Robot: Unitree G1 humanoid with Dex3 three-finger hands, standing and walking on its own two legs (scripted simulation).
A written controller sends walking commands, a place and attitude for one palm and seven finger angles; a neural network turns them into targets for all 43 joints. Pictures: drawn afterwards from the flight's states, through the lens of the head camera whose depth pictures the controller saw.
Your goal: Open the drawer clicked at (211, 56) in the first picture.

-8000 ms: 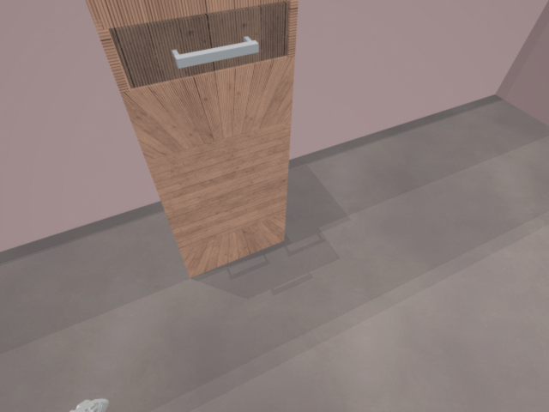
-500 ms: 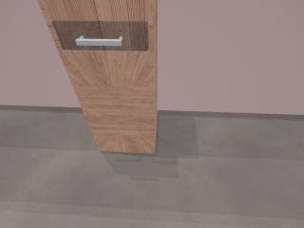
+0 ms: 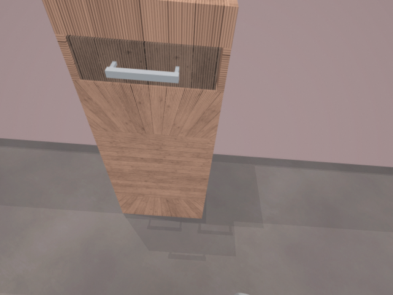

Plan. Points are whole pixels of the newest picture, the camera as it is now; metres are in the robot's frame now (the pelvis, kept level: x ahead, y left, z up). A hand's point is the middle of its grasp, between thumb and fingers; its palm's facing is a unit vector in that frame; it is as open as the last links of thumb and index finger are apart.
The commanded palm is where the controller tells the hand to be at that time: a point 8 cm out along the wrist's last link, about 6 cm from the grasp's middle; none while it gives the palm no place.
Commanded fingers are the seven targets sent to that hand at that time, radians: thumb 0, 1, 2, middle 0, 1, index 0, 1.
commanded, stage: come to a stop and stand still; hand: left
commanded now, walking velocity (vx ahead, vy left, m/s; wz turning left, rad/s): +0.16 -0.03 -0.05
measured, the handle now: (144, 71) +0.61 +0.19 +0.14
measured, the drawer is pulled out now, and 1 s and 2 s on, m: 0.00 0.00 0.00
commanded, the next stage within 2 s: look again from close up in 1.06 s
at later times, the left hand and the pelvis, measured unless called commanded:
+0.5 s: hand out of the picture +0.14 +0.18 -0.18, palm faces +0.04 -0.97 -0.23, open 7.3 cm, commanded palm none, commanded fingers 0.00 0.90 0.90 -0.20 -0.30 -0.20 -0.30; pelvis +0.05 +0.00 -0.01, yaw +1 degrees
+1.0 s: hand out of the picture +0.02 +0.22 -0.17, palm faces +0.00 -0.97 -0.25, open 7.4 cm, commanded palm none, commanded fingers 0.00 0.90 0.90 -0.20 -0.30 -0.20 -0.30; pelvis +0.02 +0.03 -0.01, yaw -2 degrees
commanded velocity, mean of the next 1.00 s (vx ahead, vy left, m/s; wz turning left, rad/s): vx -0.06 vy -0.04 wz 0.00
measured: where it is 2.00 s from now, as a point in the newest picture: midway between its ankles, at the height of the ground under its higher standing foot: outside the picture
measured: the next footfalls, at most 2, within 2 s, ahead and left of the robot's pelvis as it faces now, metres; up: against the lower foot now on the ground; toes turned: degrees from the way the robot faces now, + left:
right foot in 0.24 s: +0.17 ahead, -0.13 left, +0.00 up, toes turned -7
left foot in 0.58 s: +0.06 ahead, +0.14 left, +0.00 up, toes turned -2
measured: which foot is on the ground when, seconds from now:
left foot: down 0.00-0.28, up 0.30-0.56, down 0.58-1.00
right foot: up 0.00-0.22, down 0.24-0.60, up 0.62-0.88, down 0.90-1.00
